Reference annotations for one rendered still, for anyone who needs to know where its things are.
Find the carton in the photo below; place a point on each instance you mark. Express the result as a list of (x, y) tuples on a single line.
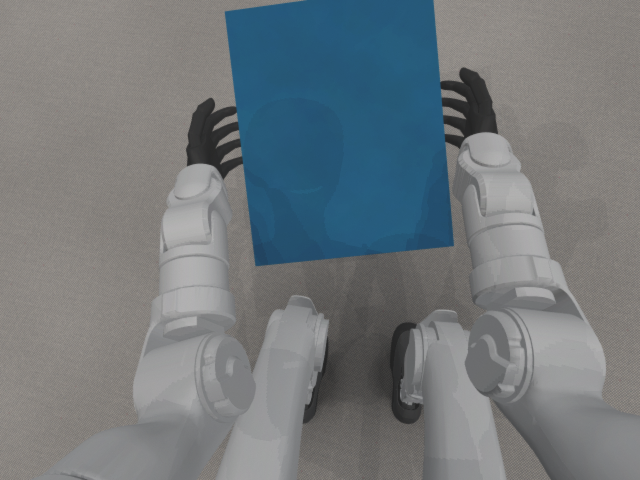
[(341, 127)]

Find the robot left upper arm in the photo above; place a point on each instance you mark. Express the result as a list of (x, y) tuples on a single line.
[(187, 396)]

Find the right robot hand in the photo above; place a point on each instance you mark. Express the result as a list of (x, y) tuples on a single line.
[(478, 111)]

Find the left robot forearm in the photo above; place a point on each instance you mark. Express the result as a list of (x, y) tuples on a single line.
[(194, 297)]

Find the right robot forearm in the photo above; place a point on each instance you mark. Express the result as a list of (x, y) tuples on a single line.
[(504, 232)]

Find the left robot shin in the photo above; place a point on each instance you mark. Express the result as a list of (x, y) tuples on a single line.
[(277, 314)]

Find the robot right upper arm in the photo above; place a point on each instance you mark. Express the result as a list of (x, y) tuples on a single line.
[(545, 371)]

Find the left robot foot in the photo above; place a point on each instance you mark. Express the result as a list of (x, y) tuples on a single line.
[(310, 409)]

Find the left robot hand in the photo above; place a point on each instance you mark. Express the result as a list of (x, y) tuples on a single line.
[(203, 140)]

